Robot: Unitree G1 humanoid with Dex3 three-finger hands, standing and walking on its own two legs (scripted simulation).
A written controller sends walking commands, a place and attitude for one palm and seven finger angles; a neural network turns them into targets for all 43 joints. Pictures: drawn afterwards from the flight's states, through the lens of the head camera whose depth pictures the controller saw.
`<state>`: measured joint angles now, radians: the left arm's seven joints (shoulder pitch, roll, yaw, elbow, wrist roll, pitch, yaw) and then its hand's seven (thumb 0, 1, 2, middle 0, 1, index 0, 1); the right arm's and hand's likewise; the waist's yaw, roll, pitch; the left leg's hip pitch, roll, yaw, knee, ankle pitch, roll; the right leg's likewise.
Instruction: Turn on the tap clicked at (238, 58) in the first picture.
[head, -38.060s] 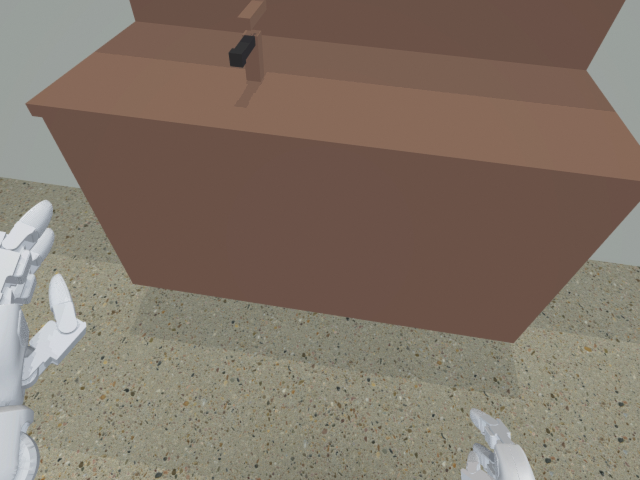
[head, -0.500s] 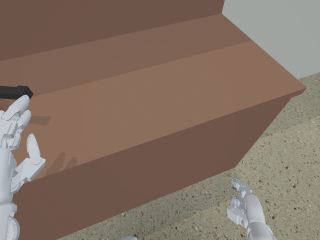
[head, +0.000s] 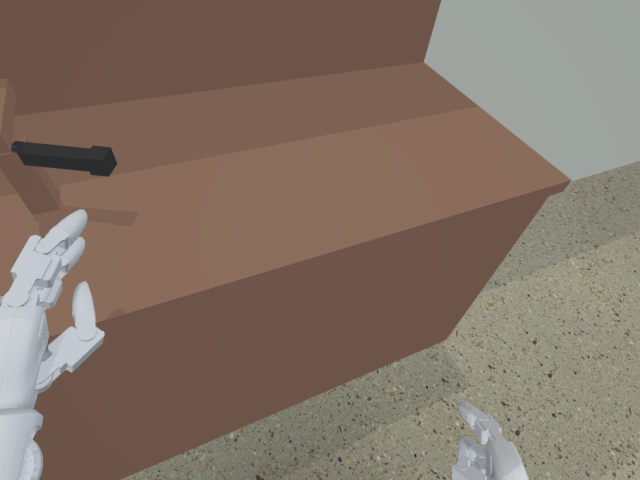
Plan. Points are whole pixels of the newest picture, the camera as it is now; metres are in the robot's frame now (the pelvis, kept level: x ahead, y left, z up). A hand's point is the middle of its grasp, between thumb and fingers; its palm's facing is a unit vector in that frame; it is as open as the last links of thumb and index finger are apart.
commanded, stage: come to a stop and stand still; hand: left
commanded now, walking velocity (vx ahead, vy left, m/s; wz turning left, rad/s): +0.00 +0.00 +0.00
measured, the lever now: (100, 161) +0.47 +0.33 +0.12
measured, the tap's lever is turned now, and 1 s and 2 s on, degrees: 63 63 63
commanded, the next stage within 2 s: look again from close up in 1.44 s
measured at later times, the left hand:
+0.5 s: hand out of the picture +0.14 +0.31 +0.18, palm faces +0.43 -0.82 -0.38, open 7.4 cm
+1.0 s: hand out of the picture +0.06 +0.35 +0.19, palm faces +0.37 -0.77 -0.52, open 7.4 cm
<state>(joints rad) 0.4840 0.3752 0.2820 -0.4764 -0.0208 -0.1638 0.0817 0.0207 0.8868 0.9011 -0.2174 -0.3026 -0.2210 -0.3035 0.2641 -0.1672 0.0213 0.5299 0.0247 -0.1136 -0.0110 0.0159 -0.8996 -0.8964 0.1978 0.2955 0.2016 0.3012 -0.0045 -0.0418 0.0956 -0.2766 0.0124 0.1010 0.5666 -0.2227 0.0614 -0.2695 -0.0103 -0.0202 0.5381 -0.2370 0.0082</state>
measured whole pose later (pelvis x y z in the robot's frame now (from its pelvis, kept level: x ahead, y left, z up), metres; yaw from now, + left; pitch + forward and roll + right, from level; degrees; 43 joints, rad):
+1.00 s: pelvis -0.15 +0.10 -0.02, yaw +1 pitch -6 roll -1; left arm 0.42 0.50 0.45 -0.53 -0.04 -0.20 0.05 0.02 0.89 0.90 -0.21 -0.30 -0.21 -0.30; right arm 0.25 -0.18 0.00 0.56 0.03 -0.11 0.03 0.01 -0.90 -0.90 0.20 0.30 0.20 0.30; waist -0.01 0.01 0.11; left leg -0.37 0.02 -0.04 0.94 -0.47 0.03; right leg -0.32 0.07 -0.11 0.66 -0.22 -0.10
